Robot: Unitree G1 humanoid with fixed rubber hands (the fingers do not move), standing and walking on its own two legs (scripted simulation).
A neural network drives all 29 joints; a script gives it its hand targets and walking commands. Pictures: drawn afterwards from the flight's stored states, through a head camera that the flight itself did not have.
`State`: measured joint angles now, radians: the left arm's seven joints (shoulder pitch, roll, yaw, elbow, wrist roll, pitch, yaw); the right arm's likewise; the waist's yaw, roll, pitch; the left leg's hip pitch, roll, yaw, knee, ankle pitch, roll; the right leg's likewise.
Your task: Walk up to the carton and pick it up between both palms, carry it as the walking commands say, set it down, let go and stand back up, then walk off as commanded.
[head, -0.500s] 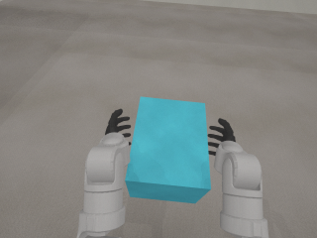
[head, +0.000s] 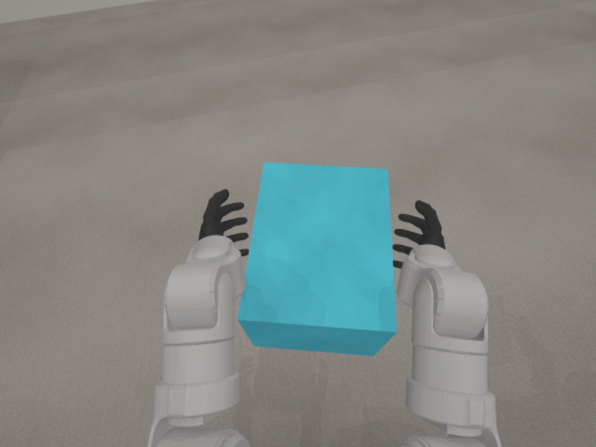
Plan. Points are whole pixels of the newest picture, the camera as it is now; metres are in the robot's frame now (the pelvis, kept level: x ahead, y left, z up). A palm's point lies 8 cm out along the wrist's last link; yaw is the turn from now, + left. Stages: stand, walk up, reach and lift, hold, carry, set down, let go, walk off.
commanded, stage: carry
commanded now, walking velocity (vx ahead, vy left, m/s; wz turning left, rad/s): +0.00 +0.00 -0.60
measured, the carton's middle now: (319, 259) +0.39 -0.01 +0.02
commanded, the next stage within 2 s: none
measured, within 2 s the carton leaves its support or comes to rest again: neither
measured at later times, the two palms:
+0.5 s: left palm (257, 242) +0.36 +0.07 +0.11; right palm (463, 298) +0.28 -0.18 +0.09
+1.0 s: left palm (273, 256) +0.33 +0.04 +0.11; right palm (495, 331) +0.24 -0.19 +0.10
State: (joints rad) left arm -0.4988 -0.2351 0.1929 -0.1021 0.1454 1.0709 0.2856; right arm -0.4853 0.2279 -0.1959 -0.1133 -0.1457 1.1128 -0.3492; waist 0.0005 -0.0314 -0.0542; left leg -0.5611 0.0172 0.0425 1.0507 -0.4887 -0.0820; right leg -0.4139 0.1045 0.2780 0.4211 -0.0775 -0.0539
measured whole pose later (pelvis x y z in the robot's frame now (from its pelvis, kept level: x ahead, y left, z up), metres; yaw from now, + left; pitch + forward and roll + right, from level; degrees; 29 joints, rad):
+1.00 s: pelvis -0.03 +0.04 -0.02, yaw -21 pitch +3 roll +0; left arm -0.55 -0.25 0.21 -0.01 0.18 1.06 0.32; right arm -0.52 0.24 -0.28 0.01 -0.15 1.08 -0.33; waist 0.01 -0.03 -0.05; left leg -0.32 0.04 0.07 0.57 -0.29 0.00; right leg -0.43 0.08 0.01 0.54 -0.20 -0.03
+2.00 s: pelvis +0.04 +0.02 -0.01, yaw -20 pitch +2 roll +0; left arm -0.45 -0.22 0.17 -0.01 0.18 1.12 0.27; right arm -0.42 0.21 -0.17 -0.01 -0.15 1.16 -0.32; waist 0.01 0.03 -0.13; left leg -0.18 0.04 0.07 0.52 -0.38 0.01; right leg -0.32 0.06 -0.02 0.51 -0.22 -0.05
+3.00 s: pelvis +0.54 -0.18 -0.02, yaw -21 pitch +3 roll +1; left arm -0.41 -0.20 0.12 -0.12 0.17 1.17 0.22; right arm -0.36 0.18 -0.12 -0.14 -0.15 1.21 -0.29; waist 0.01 -0.01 -0.12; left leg -0.53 0.02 0.19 0.52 -0.09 -0.04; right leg 0.00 -0.01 -0.11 0.45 -0.41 -0.01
